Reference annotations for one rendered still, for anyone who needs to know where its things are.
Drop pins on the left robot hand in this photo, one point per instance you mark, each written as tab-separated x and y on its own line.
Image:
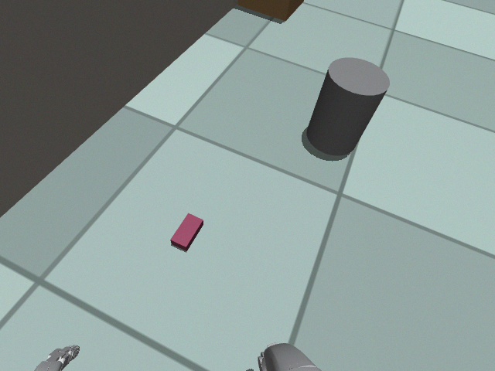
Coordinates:
58	359

